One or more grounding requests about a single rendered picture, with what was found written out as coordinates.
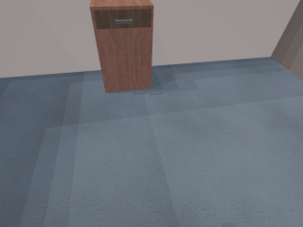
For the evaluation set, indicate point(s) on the handle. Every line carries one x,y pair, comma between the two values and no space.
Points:
125,21

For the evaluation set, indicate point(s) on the cabinet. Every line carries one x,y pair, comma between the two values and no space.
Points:
125,54

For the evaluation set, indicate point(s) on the drawer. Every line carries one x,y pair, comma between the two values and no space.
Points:
106,18

